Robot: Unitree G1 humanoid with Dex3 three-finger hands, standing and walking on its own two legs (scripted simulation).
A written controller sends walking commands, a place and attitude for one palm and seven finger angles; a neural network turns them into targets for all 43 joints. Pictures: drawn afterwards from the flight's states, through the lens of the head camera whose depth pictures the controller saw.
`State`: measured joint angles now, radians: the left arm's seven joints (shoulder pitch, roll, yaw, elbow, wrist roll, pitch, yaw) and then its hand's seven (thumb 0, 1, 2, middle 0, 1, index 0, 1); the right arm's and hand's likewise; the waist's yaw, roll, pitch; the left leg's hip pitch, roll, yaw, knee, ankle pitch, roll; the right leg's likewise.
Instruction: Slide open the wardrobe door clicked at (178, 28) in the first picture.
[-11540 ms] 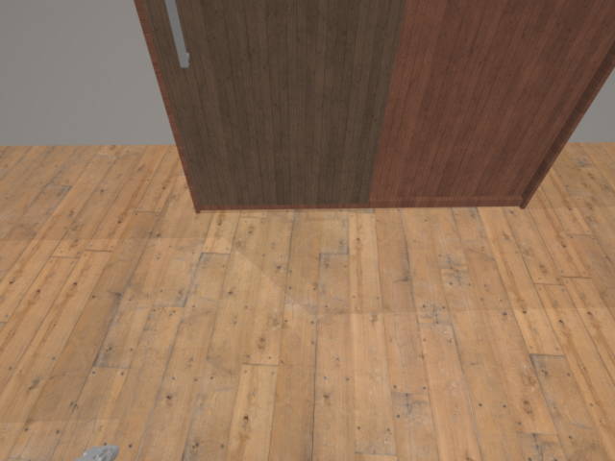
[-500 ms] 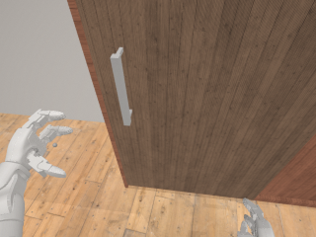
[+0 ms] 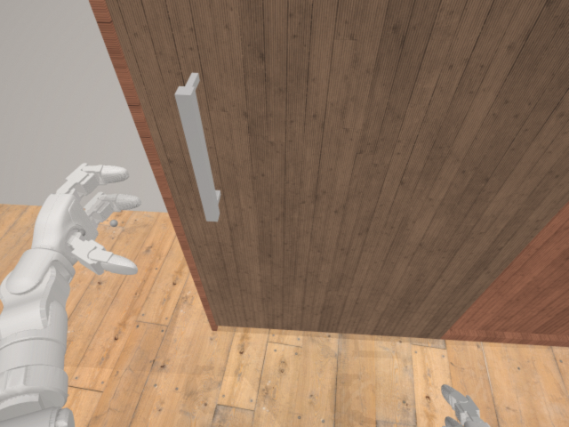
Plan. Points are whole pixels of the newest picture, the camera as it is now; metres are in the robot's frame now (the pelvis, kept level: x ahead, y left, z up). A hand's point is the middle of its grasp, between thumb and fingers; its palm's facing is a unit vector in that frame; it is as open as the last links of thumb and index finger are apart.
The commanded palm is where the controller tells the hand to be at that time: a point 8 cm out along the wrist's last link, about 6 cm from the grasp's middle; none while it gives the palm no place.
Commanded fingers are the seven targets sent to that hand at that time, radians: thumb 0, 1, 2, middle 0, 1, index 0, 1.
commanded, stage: move the hooked fingers beside the handle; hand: left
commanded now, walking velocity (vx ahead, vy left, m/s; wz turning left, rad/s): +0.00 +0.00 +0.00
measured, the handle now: (204, 156) +0.51 +0.16 +0.10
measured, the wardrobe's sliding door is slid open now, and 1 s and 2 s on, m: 0.00 0.00 0.00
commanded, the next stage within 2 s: feel for the door with the fingertips in 1.74 s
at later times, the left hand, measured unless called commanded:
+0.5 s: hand (140, 194) +0.41 +0.23 +0.11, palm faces +0.01 -1.00 +0.00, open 14.0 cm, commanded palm +0.38 +0.29 +0.11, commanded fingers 0.00 -0.50 0.30 -0.30 -1.20 -0.30 -1.20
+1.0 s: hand (161, 172) +0.45 +0.22 +0.11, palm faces +0.00 -1.00 +0.00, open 14.0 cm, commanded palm +0.43 +0.27 +0.11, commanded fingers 0.00 -0.50 0.30 -0.30 -1.20 -0.30 -1.20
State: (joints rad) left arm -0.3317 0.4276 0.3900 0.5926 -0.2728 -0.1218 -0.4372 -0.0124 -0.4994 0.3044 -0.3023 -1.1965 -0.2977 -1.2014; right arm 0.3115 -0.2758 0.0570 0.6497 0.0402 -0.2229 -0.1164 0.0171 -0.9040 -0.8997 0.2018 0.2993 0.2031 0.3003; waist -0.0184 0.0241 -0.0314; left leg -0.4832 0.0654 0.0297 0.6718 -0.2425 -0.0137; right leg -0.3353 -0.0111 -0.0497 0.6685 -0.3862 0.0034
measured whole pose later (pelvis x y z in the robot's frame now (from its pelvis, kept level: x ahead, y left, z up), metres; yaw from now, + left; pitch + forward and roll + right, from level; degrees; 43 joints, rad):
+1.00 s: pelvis +0.00 +0.00 -0.01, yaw -1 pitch +10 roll -1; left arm -0.74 0.50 0.40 1.04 -0.16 -0.24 -0.35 -0.01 -0.50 0.30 -0.30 -1.20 -0.30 -1.20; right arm 0.37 -0.28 0.04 0.66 0.02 -0.07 -0.07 0.01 -0.91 -0.90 0.20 0.30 0.20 0.30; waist -0.10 0.02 -0.07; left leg -0.67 0.09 0.03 0.79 -0.29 -0.02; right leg -0.52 0.01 -0.04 0.78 -0.43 0.00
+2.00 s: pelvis +0.01 +0.00 -0.02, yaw -1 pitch +10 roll -2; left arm -0.70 0.45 0.35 0.97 -0.18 -0.23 -0.32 -0.01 -0.50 0.30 -0.30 -1.20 -0.30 -1.20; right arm 0.37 -0.27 0.03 0.65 0.03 -0.05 -0.06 0.01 -0.91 -0.90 0.20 0.30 0.20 0.30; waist -0.08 0.03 -0.09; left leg -0.67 0.08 0.02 0.80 -0.31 -0.02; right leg -0.52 0.01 -0.04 0.78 -0.44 0.00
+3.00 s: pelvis +0.00 +0.00 -0.02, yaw -1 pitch +12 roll -2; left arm -0.81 0.43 0.33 1.06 -0.14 -0.26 -0.24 -0.01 -0.50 0.30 -0.33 -1.22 -0.32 -1.23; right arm 0.39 -0.26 0.03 0.67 0.02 -0.05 -0.04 0.01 -0.91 -0.90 0.20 0.30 0.20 0.30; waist -0.10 0.03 -0.09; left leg -0.73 0.08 0.02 0.83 -0.30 -0.01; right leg -0.58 0.01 -0.04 0.81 -0.44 0.00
